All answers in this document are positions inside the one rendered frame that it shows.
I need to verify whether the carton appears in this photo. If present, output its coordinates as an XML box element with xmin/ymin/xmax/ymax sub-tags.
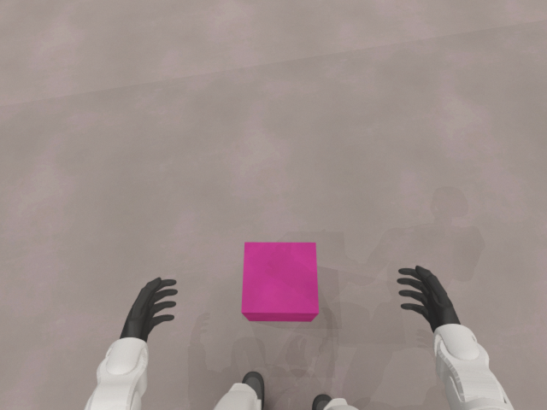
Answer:
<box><xmin>241</xmin><ymin>243</ymin><xmax>319</xmax><ymax>322</ymax></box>

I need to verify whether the left robot thigh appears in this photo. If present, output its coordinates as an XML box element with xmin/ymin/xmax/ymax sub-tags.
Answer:
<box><xmin>213</xmin><ymin>390</ymin><xmax>262</xmax><ymax>410</ymax></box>

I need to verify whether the left robot hand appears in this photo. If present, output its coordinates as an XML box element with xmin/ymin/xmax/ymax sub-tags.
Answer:
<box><xmin>120</xmin><ymin>278</ymin><xmax>178</xmax><ymax>343</ymax></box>

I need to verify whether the robot left shin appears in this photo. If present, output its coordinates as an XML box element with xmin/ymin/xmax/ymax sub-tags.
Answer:
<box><xmin>228</xmin><ymin>384</ymin><xmax>256</xmax><ymax>395</ymax></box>

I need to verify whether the right robot hand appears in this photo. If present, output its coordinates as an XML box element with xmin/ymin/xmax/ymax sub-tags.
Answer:
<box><xmin>397</xmin><ymin>266</ymin><xmax>461</xmax><ymax>334</ymax></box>

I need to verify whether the robot right forearm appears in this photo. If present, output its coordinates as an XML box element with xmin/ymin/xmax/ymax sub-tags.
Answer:
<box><xmin>432</xmin><ymin>324</ymin><xmax>514</xmax><ymax>410</ymax></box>

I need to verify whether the robot left forearm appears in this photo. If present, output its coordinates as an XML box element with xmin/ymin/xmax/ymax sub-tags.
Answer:
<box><xmin>84</xmin><ymin>337</ymin><xmax>149</xmax><ymax>410</ymax></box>

